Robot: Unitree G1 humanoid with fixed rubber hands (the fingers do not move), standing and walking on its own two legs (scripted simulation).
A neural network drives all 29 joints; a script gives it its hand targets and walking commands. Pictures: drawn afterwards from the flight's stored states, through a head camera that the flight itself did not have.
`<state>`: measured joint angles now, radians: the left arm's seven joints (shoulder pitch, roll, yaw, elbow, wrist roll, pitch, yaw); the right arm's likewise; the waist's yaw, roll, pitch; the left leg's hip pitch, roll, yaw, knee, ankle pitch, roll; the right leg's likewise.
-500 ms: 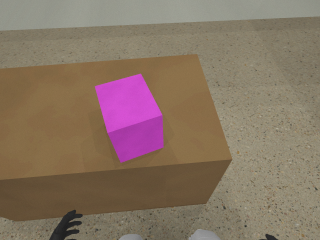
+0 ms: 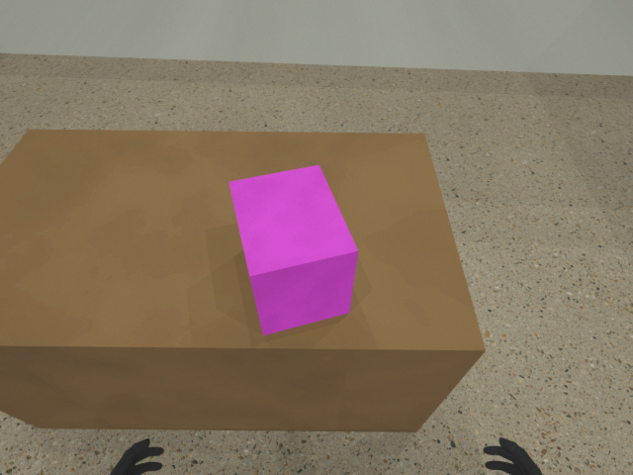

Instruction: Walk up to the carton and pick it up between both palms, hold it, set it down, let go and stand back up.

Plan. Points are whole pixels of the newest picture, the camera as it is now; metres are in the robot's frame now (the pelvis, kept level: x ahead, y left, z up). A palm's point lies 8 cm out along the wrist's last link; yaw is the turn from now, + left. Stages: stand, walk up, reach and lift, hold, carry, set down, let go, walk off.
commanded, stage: walk up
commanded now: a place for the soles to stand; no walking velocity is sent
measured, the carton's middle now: (291, 249) +0.49 +0.05 -0.08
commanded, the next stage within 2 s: none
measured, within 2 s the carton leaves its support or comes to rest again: neither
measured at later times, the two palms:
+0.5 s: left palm out of the picture +0.09 +0.27 -0.10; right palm out of the picture +0.13 -0.26 -0.09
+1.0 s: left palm out of the picture +0.03 +0.31 -0.11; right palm out of the picture +0.13 -0.22 -0.11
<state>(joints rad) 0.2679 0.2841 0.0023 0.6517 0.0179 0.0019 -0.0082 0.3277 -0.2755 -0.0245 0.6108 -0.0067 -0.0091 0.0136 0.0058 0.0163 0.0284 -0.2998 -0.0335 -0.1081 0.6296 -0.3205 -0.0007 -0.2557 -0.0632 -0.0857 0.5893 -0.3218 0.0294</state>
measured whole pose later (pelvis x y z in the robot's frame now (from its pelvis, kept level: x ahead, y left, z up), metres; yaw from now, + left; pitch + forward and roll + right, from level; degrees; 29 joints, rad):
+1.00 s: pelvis +0.01 +0.03 -0.01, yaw +7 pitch -2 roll +1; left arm 0.38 0.29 0.03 0.67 0.02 0.02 0.02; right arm 0.30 -0.27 -0.05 0.63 -0.04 0.03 0.00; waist -0.02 0.00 0.09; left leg -0.32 -0.04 0.05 0.64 -0.28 0.06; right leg -0.35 -0.04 -0.01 0.84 -0.55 0.01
